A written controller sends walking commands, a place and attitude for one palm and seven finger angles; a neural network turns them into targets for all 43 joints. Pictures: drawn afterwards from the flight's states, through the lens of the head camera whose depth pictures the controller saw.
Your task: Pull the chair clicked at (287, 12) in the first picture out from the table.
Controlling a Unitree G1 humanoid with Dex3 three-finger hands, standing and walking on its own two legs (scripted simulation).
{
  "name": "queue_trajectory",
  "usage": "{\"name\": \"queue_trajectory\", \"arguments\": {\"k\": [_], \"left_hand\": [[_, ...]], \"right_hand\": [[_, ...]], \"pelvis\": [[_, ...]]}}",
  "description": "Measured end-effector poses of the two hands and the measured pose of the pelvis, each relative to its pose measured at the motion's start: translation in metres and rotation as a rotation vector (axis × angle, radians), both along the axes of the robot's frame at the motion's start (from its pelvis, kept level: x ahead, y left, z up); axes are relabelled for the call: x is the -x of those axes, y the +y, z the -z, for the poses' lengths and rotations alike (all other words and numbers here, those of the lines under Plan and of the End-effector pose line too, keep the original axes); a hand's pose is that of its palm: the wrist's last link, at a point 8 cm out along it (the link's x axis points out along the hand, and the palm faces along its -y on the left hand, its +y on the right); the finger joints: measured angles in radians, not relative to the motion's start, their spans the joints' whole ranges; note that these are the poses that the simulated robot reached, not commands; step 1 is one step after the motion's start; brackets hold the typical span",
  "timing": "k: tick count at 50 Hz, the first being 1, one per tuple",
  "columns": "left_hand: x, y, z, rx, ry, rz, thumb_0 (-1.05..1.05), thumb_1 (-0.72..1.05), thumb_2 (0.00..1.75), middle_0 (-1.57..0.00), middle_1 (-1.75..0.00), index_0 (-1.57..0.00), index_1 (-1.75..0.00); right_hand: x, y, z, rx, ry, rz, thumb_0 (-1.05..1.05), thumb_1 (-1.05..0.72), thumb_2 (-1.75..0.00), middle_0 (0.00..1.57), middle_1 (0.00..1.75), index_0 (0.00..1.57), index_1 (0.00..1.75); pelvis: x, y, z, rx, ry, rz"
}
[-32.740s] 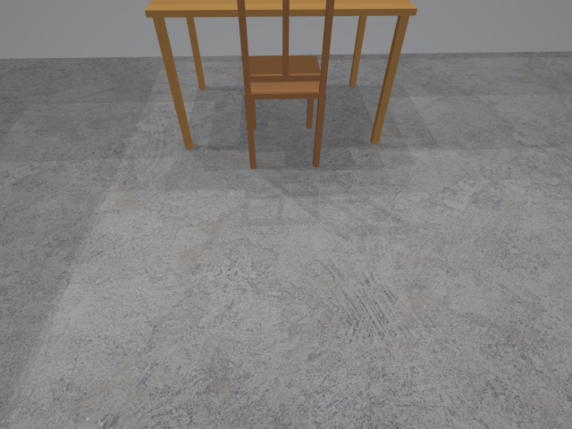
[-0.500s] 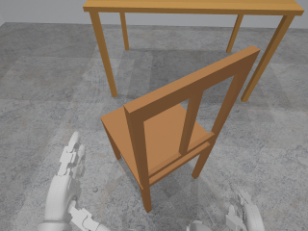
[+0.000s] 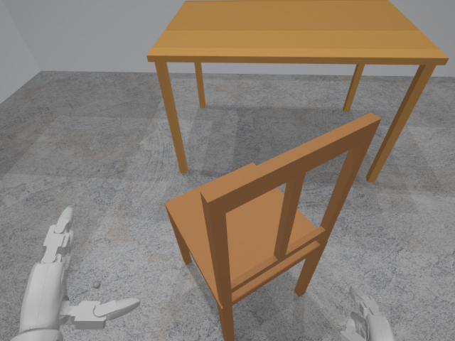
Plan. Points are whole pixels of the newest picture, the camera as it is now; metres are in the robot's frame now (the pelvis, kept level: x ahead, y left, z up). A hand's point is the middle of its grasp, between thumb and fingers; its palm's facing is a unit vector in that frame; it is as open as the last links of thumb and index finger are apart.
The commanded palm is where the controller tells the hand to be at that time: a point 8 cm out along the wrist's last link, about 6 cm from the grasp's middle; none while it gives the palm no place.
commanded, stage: draw the hand back to the body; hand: left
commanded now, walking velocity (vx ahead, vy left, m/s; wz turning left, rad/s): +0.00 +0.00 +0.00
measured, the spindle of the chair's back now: (286, 220) +0.40 -0.08 -0.06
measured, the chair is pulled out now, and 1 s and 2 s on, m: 0.62 0.62 0.62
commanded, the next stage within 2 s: step back with the hand held close in 0.78 s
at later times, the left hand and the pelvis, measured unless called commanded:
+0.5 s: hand (36, 224) +0.20 +0.27 +0.19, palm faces +0.50 -0.74 -0.44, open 8.3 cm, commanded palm +0.16 +0.30 +0.19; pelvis +0.01 +0.00 +0.02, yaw -1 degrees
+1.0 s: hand (42, 226) +0.20 +0.26 +0.19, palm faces +0.47 -0.76 -0.44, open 7.4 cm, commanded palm +0.15 +0.29 +0.20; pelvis +0.00 -0.01 +0.02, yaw -3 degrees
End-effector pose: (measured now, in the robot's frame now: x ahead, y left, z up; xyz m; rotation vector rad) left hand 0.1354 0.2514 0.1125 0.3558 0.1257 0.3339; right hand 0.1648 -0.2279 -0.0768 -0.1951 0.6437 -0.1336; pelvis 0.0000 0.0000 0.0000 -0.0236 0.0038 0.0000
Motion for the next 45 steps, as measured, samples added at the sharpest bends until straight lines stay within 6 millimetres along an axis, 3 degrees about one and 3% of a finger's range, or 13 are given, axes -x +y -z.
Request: {"name": "queue_trajectory", "arguments": {"k": [11, 23, 33, 45], "left_hand": [[-0.016, 0.023, -0.052, -0.125, -0.155, -0.041, -0.01, 0.26, 0.59, -0.12, -0.17, -0.12, -0.17], [-0.022, 0.044, -0.095, -0.237, -0.275, -0.096, 0.00, 0.69, 0.80, -0.18, -0.26, -0.18, -0.26], [-0.025, 0.037, -0.075, -0.176, -0.211, -0.079, 0.01, 0.86, 0.89, -0.20, -0.29, -0.20, -0.29], [-0.016, 0.038, -0.087, -0.202, -0.264, -0.092, 0.01, 0.89, 0.90, -0.21, -0.30, -0.21, -0.30]], "right_hand": [[-0.013, 0.015, -0.007, -0.043, -0.001, -0.038, 0.01, -0.90, -0.90, 0.20, 0.30, 0.20, 0.30], [-0.012, 0.002, -0.006, -0.025, 0.041, -0.025, 0.01, -0.90, -0.90, 0.20, 0.30, 0.20, 0.30], [-0.001, -0.007, -0.004, -0.017, 0.070, -0.003, 0.01, -0.90, -0.90, 0.20, 0.30, 0.20, 0.30], [0.000, -0.005, -0.006, -0.029, 0.048, -0.005, 0.01, -0.90, -0.90, 0.20, 0.30, 0.20, 0.30]], "pelvis": [[-0.008, 0.002, -0.011, -0.004, -0.041, 0.016], [-0.013, 0.000, -0.016, -0.001, -0.063, 0.023], [-0.009, -0.002, -0.017, -0.005, -0.062, 0.030], [-0.004, -0.005, -0.018, -0.005, -0.080, 0.031]]}}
